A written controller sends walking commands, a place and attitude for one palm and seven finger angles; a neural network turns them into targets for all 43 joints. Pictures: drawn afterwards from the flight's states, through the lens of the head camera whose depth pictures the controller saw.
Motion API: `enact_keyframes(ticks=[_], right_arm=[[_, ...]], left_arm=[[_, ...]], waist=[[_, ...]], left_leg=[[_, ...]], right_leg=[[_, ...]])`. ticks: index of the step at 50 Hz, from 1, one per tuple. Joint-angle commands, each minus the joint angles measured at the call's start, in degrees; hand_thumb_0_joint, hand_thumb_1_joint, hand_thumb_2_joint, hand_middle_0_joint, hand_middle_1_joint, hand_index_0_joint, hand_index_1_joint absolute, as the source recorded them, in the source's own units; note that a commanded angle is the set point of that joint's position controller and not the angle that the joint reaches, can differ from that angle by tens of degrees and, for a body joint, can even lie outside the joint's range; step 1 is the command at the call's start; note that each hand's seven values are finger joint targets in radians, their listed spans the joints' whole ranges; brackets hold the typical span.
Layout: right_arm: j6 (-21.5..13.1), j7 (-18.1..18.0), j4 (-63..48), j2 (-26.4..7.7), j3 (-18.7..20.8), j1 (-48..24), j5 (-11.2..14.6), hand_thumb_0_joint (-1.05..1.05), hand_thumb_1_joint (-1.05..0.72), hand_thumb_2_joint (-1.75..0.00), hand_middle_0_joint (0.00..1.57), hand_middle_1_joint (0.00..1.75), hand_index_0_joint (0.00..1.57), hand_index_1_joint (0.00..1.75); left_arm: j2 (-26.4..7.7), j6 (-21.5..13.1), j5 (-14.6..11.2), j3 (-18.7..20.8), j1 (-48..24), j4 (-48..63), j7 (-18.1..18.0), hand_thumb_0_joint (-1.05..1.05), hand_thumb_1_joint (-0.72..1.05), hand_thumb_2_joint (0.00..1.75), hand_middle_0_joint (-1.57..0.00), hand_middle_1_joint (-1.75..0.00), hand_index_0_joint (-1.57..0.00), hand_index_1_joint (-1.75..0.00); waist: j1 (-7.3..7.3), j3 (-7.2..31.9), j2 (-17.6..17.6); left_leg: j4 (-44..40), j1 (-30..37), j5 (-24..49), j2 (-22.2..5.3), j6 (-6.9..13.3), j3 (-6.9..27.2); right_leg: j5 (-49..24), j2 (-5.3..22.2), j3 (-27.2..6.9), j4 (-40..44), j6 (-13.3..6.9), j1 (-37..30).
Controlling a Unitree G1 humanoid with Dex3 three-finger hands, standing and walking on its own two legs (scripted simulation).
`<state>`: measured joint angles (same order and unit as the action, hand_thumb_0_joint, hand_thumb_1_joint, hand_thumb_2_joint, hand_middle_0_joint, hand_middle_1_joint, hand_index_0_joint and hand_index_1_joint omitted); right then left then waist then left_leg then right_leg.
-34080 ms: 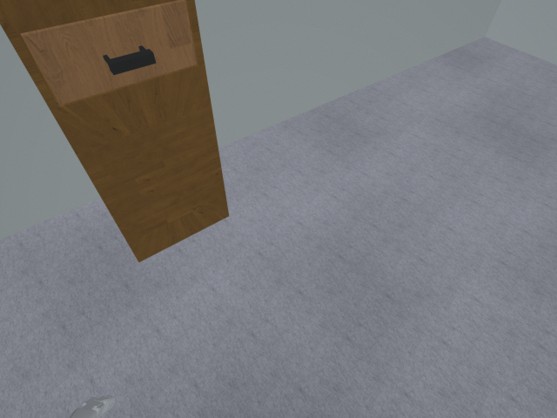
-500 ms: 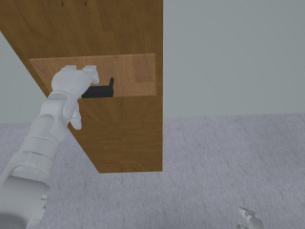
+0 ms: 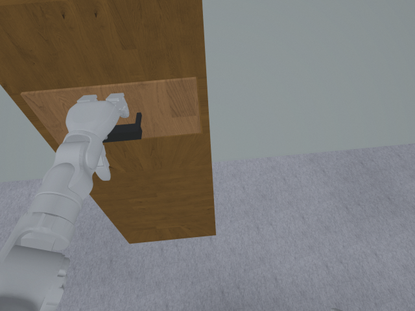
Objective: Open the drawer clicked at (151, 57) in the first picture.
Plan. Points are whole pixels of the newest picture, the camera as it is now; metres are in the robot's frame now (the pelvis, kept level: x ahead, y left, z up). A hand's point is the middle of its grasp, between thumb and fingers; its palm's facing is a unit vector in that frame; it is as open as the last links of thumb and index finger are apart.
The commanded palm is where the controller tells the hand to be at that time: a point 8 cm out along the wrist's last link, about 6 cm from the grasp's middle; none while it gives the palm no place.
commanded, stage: re-aim the fingers above the handle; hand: left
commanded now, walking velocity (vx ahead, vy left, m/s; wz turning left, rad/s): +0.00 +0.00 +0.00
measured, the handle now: (118, 125) +0.51 +0.24 +0.06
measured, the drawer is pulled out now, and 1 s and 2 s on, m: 0.00 0.00 0.00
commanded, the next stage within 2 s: lower the fingers behind the handle in 1.52 s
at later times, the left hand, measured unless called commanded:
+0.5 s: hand (110, 135) +0.43 +0.22 +0.11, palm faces -0.03 -0.01 -1.00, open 13.8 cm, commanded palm +0.41 +0.23 +0.18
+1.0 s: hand (120, 134) +0.43 +0.20 +0.11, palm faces +0.00 -0.02 -1.00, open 13.8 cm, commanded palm +0.41 +0.23 +0.18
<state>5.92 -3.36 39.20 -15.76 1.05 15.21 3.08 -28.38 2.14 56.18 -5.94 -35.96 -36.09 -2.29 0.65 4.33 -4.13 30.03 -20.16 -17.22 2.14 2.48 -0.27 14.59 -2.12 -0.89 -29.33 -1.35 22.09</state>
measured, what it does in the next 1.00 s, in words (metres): stands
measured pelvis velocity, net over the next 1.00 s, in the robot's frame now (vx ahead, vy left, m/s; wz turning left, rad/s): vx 0.00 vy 0.00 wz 0.02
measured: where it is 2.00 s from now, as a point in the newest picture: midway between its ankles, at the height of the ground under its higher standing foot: outside the picture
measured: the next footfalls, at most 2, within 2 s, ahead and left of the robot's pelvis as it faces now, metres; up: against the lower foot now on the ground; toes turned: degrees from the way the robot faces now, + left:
none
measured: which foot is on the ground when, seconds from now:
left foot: down 0.00-1.00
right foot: down 0.00-1.00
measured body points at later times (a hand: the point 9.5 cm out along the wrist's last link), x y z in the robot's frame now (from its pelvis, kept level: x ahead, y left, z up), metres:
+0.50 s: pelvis +0.00 +0.00 +0.00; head +0.04 -0.02 +0.45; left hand +0.43 +0.22 +0.16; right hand +0.14 -0.25 -0.13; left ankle -0.03 +0.09 -0.73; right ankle +0.00 -0.11 -0.73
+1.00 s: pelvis +0.00 +0.00 +0.00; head +0.03 -0.02 +0.45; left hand +0.42 +0.20 +0.17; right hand +0.13 -0.26 -0.13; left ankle -0.03 +0.09 -0.73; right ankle +0.00 -0.11 -0.73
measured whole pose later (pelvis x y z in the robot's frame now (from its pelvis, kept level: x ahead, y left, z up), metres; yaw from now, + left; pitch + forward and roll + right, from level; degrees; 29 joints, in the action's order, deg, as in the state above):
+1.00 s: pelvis +0.00 +0.00 +0.00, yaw +1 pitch +7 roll +0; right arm 5.3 -3.8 39.1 -15.4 0.8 12.1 2.7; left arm -25.4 2.1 55.9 -10.0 -38.0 -34.4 -1.9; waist 0.1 4.1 -3.7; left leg 30.3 -19.7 -17.5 2.4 2.3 0.6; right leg 15.2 -1.8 0.0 -29.7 -1.5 21.5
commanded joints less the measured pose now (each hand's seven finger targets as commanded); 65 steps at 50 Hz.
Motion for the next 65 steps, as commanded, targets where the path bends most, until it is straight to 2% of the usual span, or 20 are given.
enact_keyframes(ticks=[1,5,8,11,18,22,24,25,27,29,31,36,41,43,48,51,55,60,62,65], right_arm=[[-2.8,-0.3,-7.5,-6.8,2.5,-4.2,-0.2,0.00,-0.90,-0.90,0.20,0.30,0.20,0.30],[-3.0,-0.2,-6.3,-6.5,2.3,-4.8,-0.1,0.00,-0.90,-0.90,0.20,0.30,0.20,0.30],[-2.7,-0.4,-5.8,-6.7,1.7,-5.6,0.4,0.00,-0.90,-0.90,0.20,0.30,0.20,0.30],[-2.4,-0.6,-6.3,-7.1,1.8,-5.7,0.4,0.00,-0.90,-0.90,0.20,0.30,0.20,0.30],[-2.0,-1.6,-7.4,-6.7,1.2,-5.3,-0.1,0.00,-0.90,-0.90,0.20,0.30,0.20,0.30],[-2.3,-1.4,-7.8,-6.0,1.3,-4.5,-0.6,0.00,-0.90,-0.90,0.20,0.30,0.20,0.30],[-2.8,-0.6,-7.6,-5.0,1.9,-3.9,-0.6,0.00,-0.90,-0.90,0.20,0.30,0.20,0.30],[-3.0,-0.1,-7.1,-5.2,2.3,-3.4,-0.7,0.00,-0.90,-0.90,0.20,0.30,0.20,0.30],[-2.9,0.3,-6.6,-5.9,2.4,-3.2,-0.9,0.00,-0.90,-0.90,0.20,0.30,0.20,0.30],[-2.5,0.7,-6.0,-5.7,2.1,-4.0,-0.7,0.00,-0.90,-0.90,0.20,0.30,0.20,0.30],[-1.9,0.8,-5.2,-6.5,1.8,-4.7,-0.4,0.00,-0.90,-0.90,0.20,0.30,0.20,0.30],[-1.0,-0.1,-6.7,-7.3,1.5,-6.2,0.2,0.00,-0.90,-0.90,0.20,0.30,0.20,0.30],[-1.7,-0.8,-8.2,-6.9,2.0,-5.5,0.1,0.00,-0.90,-0.90,0.20,0.30,0.20,0.30],[-2.0,-1.2,-7.7,-6.6,1.8,-5.1,0.1,0.00,-0.90,-0.90,0.20,0.30,0.20,0.30],[-2.6,-0.8,-6.6,-5.6,1.7,-4.5,-0.4,0.00,-0.90,-0.90,0.20,0.30,0.20,0.30],[-2.4,-0.5,-5.6,-5.8,1.3,-5.4,-0.5,0.00,-0.90,-0.90,0.20,0.30,0.20,0.30],[-2.2,-0.3,-5.7,-5.9,1.0,-6.6,-0.3,0.00,-0.90,-0.90,0.20,0.30,0.20,0.30],[-1.5,-0.7,-7.7,-7.1,1.5,-6.7,0.4,0.00,-0.90,-0.90,0.20,0.30,0.20,0.30],[-1.9,-0.9,-8.4,-6.9,1.7,-6.4,0.5,0.00,-0.90,-0.90,0.20,0.30,0.20,0.30],[-2.4,-1.4,-8.0,-6.6,1.7,-5.7,-0.1,0.00,-0.90,-0.90,0.20,0.30,0.20,0.30]], left_arm=[[-18.5,-0.2,0.7,9.7,-28.4,15.6,-5.1,0.00,-0.50,0.30,-0.30,-1.20,-0.30,-1.20],[-16.3,2.0,1.0,7.9,-30.0,12.9,-6.7,0.00,-0.50,0.30,-0.30,-1.20,-0.30,-1.20],[-14.1,4.7,0.8,5.2,-29.8,7.2,-5.5,0.00,-0.50,0.30,-0.30,-1.20,-0.30,-1.20],[-10.0,6.1,0.6,0.8,-30.6,5.6,-2.7,0.00,-0.50,0.30,-0.30,-1.20,-0.30,-1.20],[-12.2,1.7,-0.1,2.4,-30.8,6.4,1.5,0.00,-0.50,0.30,-0.30,-1.20,-0.30,-1.20],[-16.9,-2.5,0.7,7.0,-34.0,10.4,-1.2,0.00,-0.50,0.30,-0.30,-1.20,-0.30,-1.20],[-9.5,-2.9,0.3,2.1,-34.9,13.9,-3.3,0.00,-0.50,0.30,-0.30,-1.20,-0.30,-1.20],[-10.0,-2.6,0.1,3.2,-35.0,14.8,-4.5,0.00,-0.50,0.30,-0.30,-1.20,-0.30,-1.20],[-15.4,-0.9,0.5,8.6,-31.3,13.2,-6.6,0.00,-0.50,0.30,-0.30,-1.20,-0.30,-1.20],[-12.4,1.9,0.5,6.6,-30.6,10.5,-7.6,0.00,-0.50,0.30,-0.30,-1.20,-0.30,-1.20],[-13.4,5.3,1.0,7.1,-28.7,5.2,-7.8,0.00,-0.50,0.30,-0.30,-1.20,-0.30,-1.20],[-13.3,9.4,1.1,4.3,-27.7,4.1,-3.8,0.00,-0.50,0.30,-0.30,-1.20,-0.30,-1.20],[-7.5,5.2,-0.9,-1.3,-29.0,12.0,1.2,0.00,-0.50,0.30,-0.30,-1.20,-0.30,-1.20],[-8.7,2.8,-0.7,-0.2,-30.5,12.9,1.0,0.00,-0.50,0.30,-0.30,-1.20,-0.30,-1.20],[-14.0,-0.3,0.3,6.1,-32.4,14.2,-3.8,0.00,-0.50,0.30,-0.30,-1.20,-0.30,-1.20],[-17.9,1.7,1.0,10.5,-31.0,7.9,-7.1,0.00,-0.50,0.30,-0.30,-1.20,-0.30,-1.20],[-15.8,6.0,1.9,7.6,-29.0,3.5,-7.7,0.00,-0.50,0.30,-0.30,-1.20,-0.30,-1.20],[-9.7,8.1,0.2,0.4,-26.5,4.8,-1.1,0.00,-0.50,0.30,-0.30,-1.20,-0.30,-1.20],[-5.7,6.0,-1.2,-3.4,-29.4,10.4,1.7,0.00,-0.50,0.30,-0.30,-1.20,-0.30,-1.20],[-6.3,2.0,-1.9,-3.1,-32.1,14.4,3.0,0.00,-0.50,0.30,-0.30,-1.20,-0.30,-1.20]], waist=[[-1.61,21.4,0.1],[-0.95,20.9,0.0],[-0.20,17.5,2.2],[1.06,18.1,4.3],[0.57,17.1,4.8],[-1.10,21.4,1.0],[-0.09,23.2,-1.0],[-0.41,24.1,-2.1],[-2.06,25.9,-1.4],[-1.50,24.0,0.9],[-1.47,20.8,4.2],[-0.97,21.6,6.0],[1.52,20.3,5.4],[1.30,18.4,4.2],[-1.23,21.3,0.2],[-2.40,19.3,2.2],[-2.38,20.6,3.1],[0.40,20.6,6.5],[1.97,20.4,6.0],[2.37,19.1,4.7]], left_leg=[[-1.8,8.6,25.4,-0.8,-0.5,0.8],[-2.0,9.2,25.0,-1.0,-1.0,0.7],[-2.9,7.3,20.8,-0.8,-0.8,0.6],[-2.8,8.7,20.7,-0.8,-0.5,0.6],[-1.6,7.7,19.8,-0.2,0.1,0.7],[-0.7,7.5,23.6,-0.1,-0.3,0.8],[0.3,10.8,28.6,-0.6,-0.9,1.1],[0.6,12.1,30.8,-1.0,-1.5,1.5],[0.7,11.3,34.1,-1.1,-2.2,1.5],[0.1,9.4,31.4,-1.0,-2.0,0.9],[-1.6,6.2,26.9,-1.0,-1.8,0.5],[-2.7,5.4,22.9,-0.5,-0.4,-0.2],[-1.5,9.9,23.8,-0.7,0.5,0.7],[-1.4,9.6,22.4,-0.5,0.3,1.1],[-1.1,9.3,25.8,-0.4,-0.9,1.1],[-2.1,5.5,23.4,-0.4,-1.3,0.5],[-2.9,4.9,22.1,-0.6,-1.1,-0.7],[-2.4,6.9,21.0,-0.5,0.1,-0.8],[-1.7,9.4,22.2,-0.5,0.5,0.1],[-0.8,10.8,21.8,-0.1,0.7,1.0]], right_leg=[[-17.5,0.2,0.3,1.3,-1.5,-10.8],[-16.9,0.2,0.9,1.1,-1.4,-9.6],[-14.3,0.5,1.2,2.0,-1.2,-8.8],[-14.4,0.7,1.2,2.7,-1.0,-8.4],[-16.3,1.2,0.6,2.1,-0.9,-8.7],[-18.6,1.0,0.2,0.3,-1.3,-10.5],[-19.6,0.6,0.9,-0.2,-1.4,-7.9],[-19.4,0.4,1.0,-0.3,-1.5,-7.1],[-21.3,0.1,1.0,-0.8,-1.6,-9.5],[-21.0,0.2,1.3,-0.6,-1.4,-9.8],[-19.1,0.2,1.4,0.3,-1.4,-10.8],[-19.6,0.9,0.6,1.4,-0.9,-14.0],[-19.3,0.8,0.5,2.2,-0.6,-10.4],[-17.6,0.7,0.6,1.9,-0.9,-8.6],[-18.5,0.5,0.7,0.5,-1.6,-9.9],[-17.4,0.5,0.7,0.7,-1.5,-11.7],[-18.2,1.0,0.4,1.0,-1.1,-13.4],[-19.8,1.4,0.3,2.1,-0.3,-13.0],[-20.2,1.3,0.4,2.3,-0.3,-11.0],[-18.8,1.1,0.2,2.3,-0.5,-8.5]])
